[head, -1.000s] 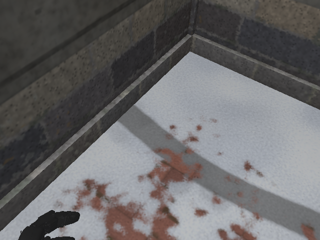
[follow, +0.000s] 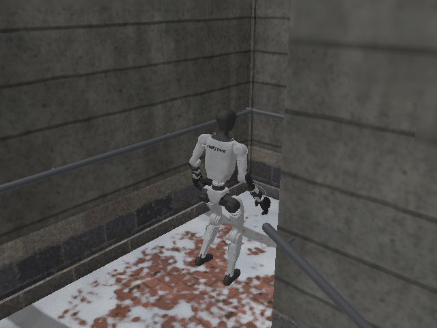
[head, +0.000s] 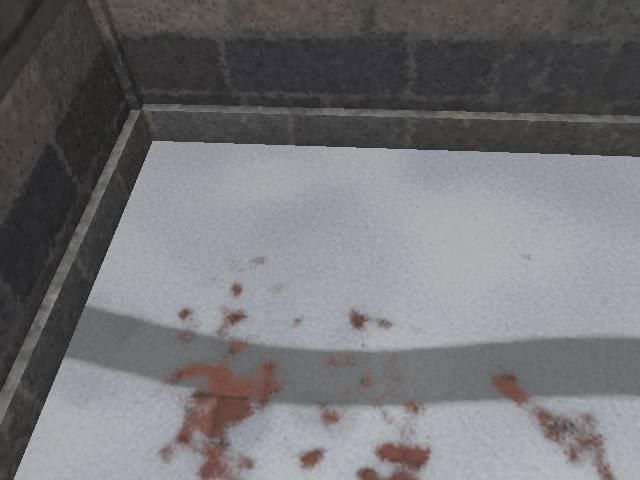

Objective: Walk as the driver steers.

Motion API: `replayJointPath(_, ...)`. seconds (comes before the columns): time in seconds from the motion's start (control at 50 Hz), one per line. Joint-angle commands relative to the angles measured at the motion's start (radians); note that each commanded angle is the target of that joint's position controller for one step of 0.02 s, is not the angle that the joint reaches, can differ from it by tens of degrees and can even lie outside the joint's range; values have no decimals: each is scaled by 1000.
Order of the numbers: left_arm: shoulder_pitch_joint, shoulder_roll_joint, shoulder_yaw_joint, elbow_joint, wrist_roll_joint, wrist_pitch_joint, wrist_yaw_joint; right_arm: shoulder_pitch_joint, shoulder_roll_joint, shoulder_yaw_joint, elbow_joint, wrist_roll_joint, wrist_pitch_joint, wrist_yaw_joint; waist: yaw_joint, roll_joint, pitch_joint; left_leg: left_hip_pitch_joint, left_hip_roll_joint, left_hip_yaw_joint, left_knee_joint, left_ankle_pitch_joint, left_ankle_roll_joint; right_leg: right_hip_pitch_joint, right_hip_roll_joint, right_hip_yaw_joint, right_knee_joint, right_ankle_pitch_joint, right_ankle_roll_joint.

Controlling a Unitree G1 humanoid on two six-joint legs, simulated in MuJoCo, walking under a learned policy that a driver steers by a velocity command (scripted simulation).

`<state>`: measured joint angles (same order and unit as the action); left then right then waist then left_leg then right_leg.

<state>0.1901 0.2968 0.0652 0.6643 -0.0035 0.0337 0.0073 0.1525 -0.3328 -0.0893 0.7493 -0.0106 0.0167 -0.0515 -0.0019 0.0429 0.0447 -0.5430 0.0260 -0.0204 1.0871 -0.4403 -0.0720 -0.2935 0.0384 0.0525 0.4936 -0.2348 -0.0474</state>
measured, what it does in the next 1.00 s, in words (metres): steps on the spot, turning right: left foot, then right foot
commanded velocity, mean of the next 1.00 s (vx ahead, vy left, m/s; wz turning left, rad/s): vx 0.00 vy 0.00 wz -0.60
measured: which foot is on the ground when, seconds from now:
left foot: up 0.00-0.32, down 0.34-0.76, up 0.78-1.00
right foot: down 0.00-0.34, up 0.36-0.74, down 0.76-1.00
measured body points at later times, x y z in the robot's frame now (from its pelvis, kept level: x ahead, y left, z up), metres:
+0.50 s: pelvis +0.01 +0.03 +0.00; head +0.05 +0.04 +0.45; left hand +0.23 +0.28 -0.10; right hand +0.08 -0.29 -0.08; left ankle +0.04 +0.14 -0.74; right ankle -0.06 -0.09 -0.65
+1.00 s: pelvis -0.02 -0.03 +0.01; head +0.00 -0.09 +0.45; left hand +0.27 +0.12 -0.06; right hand -0.06 -0.37 -0.11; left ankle +0.06 +0.11 -0.65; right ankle -0.06 -0.11 -0.74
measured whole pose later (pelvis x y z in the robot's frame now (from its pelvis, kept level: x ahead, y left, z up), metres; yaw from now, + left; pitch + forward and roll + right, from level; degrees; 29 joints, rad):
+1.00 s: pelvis -0.02 -0.03 +0.01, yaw -35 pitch +2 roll +2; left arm 0.20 0.31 0.06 0.60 -0.01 0.02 0.02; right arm 0.11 -0.34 -0.09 0.71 0.00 0.01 -0.03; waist 0.00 0.04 0.07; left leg -0.52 0.01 -0.05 1.08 -0.36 -0.08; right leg -0.25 0.05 0.10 0.43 -0.20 -0.06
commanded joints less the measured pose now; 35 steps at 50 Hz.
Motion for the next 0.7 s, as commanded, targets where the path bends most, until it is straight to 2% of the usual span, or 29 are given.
replayJointPath(0.02,-45,152,38,-78,-2,-15,20,-1,-82,-26,-73,1,-19,-2,-14,-170,-139,-75,-10,-49,47,88,-11,149,-226,256,-151,394,-179)
replayJointPath(0.1,-15,173,46,-74,-7,-10,32,-51,-51,-13,-94,6,-26,6,12,-176,-129,-56,-28,-65,-168,120,-20,179,-211,306,-139,301,-177)
replayJointPath(0.16,-17,189,52,-80,-5,-4,30,-69,-52,-10,-104,10,-32,17,22,-191,-116,17,-46,-75,-279,97,-18,138,-207,366,-135,235,-184)
replayJointPath(0.22,-28,194,55,-88,-8,2,22,-67,-59,-13,-110,17,-42,28,25,-197,-116,91,-66,-80,-369,69,-7,120,-201,432,-117,266,-185)
replayJointPath(0.26,-40,193,57,-92,-14,7,19,-54,-61,-15,-112,21,-51,36,20,-202,-124,137,-75,-82,-449,69,5,135,-192,476,-96,314,-178)
replayJointPath(0.3,-70,185,55,-100,-26,13,21,-7,-60,-20,-100,22,-59,44,-15,-196,-135,241,-76,-69,-630,173,25,126,-156,487,-55,327,-143)
replayJointPath(0.32,-74,171,51,-104,-32,16,25,21,-72,-26,-90,18,-61,44,-30,-179,-140,338,-45,-70,-734,297,42,79,-120,467,-24,254,-104)
replayJointPath(0.34,-34,129,40,-106,-23,14,25,41,-127,-39,-96,2,-57,38,-11,-61,-177,470,116,-193,-751,392,103,-26,-56,387,105,23,-48)
replayJointPath(0.36,15,110,38,-120,-26,7,23,9,-204,-51,-99,-20,-43,36,47,216,-130,503,302,-418,-770,617,258,-236,120,174,283,-338,20)
replayJointPath(0.38,21,196,66,-104,-9,-3,24,0,-151,-42,-117,-32,-46,36,16,190,-125,446,397,-490,-781,644,361,-278,72,137,533,-428,73)
replayJointPath(0.4,32,234,84,-85,-15,0,21,-43,-100,-24,-133,-24,-47,30,34,116,-109,413,356,-398,-771,603,344,-278,35,131,644,-358,93)
replayJointPath(0.42,46,217,86,-62,-18,11,24,-84,-73,-17,-141,-13,-44,26,47,80,-87,394,282,-299,-762,538,295,-280,24,115,690,-296,111)
replayJointPath(0.44,52,193,82,-54,-15,22,26,-97,-60,-12,-144,1,-42,22,40,77,-72,400,244,-241,-757,511,271,-305,22,106,734,-239,127)
replayJointPath(0.46,50,164,74,-56,-18,28,23,-92,-57,-7,-143,5,-39,17,32,82,-62,397,226,-195,-758,537,269,-312,18,89,756,-209,140)
replayJointPath(0.5,7,130,62,-82,-27,28,18,-58,-67,-8,-136,-4,-28,10,4,108,-58,428,201,-127,-768,547,278,-326,1,32,688,-168,156)
replayJointPath(0.56,-45,111,51,-113,-25,26,12,-4,-96,-18,-123,-8,-15,7,-38,129,-92,522,242,-112,-763,583,306,-322,-41,3,547,-175,172)
replayJointPath(0.62,-49,93,38,-129,-16,28,-1,-27,-135,-31,-123,2,-10,21,-38,137,-104,479,262,-59,-757,605,306,-203,-71,-47,397,-192,155)
replayJointPath(0.7,-20,116,48,-136,-20,41,-10,-38,-164,-40,-105,34,-20,36,-21,147,-101,456,290,-27,-725,598,275,-75,-61,-99,191,-130,106)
